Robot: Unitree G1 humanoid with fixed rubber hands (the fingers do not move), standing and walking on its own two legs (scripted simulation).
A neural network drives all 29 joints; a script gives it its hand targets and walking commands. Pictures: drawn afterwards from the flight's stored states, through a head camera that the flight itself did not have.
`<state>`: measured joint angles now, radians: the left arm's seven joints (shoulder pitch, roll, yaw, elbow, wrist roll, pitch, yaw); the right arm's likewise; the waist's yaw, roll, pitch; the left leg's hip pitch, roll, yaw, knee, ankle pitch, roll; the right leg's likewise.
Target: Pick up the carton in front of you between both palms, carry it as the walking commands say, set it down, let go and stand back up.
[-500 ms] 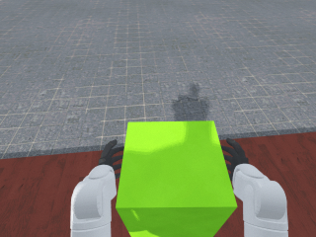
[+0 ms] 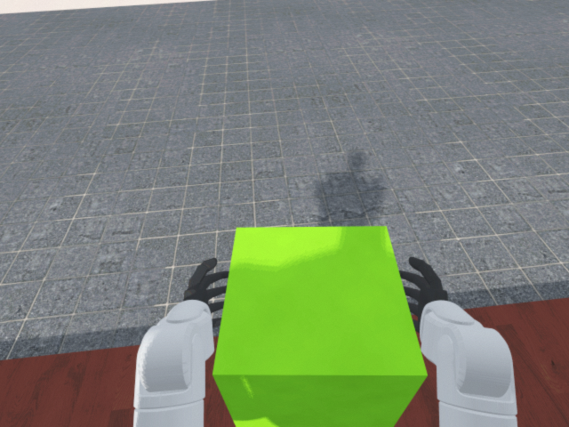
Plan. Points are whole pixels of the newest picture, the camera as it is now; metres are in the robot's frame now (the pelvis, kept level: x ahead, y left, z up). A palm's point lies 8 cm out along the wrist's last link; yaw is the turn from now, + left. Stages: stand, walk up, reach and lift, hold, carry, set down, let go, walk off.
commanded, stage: carry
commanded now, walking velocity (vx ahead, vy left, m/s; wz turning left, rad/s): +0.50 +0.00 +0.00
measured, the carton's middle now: (311, 336) +0.27 +0.00 +0.00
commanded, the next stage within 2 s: none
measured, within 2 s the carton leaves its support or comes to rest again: neither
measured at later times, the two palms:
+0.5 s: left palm (228, 119) +0.68 +0.17 +0.11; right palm (375, 118) +0.66 -0.13 +0.12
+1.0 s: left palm (234, 89) +0.81 +0.17 +0.12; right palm (363, 84) +0.82 -0.13 +0.12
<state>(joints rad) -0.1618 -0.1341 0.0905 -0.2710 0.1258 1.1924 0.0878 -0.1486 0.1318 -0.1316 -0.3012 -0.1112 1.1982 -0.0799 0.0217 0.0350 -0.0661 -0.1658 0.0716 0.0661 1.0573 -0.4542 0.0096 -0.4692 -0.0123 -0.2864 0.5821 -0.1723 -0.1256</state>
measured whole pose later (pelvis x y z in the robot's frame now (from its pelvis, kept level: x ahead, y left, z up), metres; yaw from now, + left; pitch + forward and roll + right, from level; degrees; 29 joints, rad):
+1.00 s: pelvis +0.44 +0.02 +0.02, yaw +0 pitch +7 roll +0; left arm -0.64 -0.05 0.25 -0.05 0.07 1.18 0.13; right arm -0.67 0.05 -0.24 -0.03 -0.07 1.18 -0.13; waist 0.00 0.01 0.05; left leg -0.36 0.00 0.12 0.59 -0.32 0.07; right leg -0.41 -0.02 -0.07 0.62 -0.27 -0.03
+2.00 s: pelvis +0.42 +0.01 +0.02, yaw +0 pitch +2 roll +0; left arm -0.66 0.00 0.20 0.26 0.07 1.22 0.12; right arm -0.67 0.00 -0.20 0.26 -0.06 1.21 -0.12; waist 0.00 0.00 -0.11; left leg -0.26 0.00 0.10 0.52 -0.29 0.04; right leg -0.30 -0.01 -0.08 0.52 -0.25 -0.03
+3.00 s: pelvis +0.40 +0.02 +0.02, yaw +0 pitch +1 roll +0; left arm -0.67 0.01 0.20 0.24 0.06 1.23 0.12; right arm -0.67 0.00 -0.20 0.24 -0.07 1.22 -0.12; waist 0.00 0.00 -0.09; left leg -0.29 0.00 0.11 0.53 -0.27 0.05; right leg -0.33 -0.02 -0.08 0.52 -0.21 -0.02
